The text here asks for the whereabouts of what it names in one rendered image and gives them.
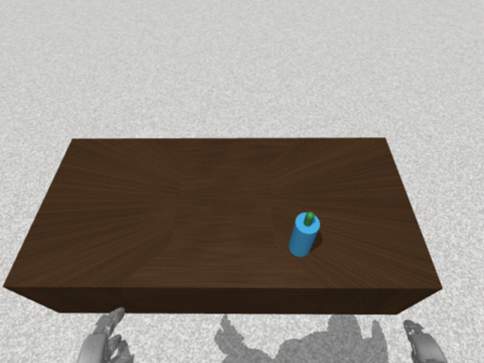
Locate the right robot hand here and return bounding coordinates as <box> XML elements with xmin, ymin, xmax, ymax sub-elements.
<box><xmin>404</xmin><ymin>320</ymin><xmax>448</xmax><ymax>363</ymax></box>

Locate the left robot hand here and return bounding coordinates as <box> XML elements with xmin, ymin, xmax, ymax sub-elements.
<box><xmin>76</xmin><ymin>307</ymin><xmax>134</xmax><ymax>363</ymax></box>

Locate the bottle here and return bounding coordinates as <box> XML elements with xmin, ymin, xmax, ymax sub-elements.
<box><xmin>289</xmin><ymin>212</ymin><xmax>320</xmax><ymax>257</ymax></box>

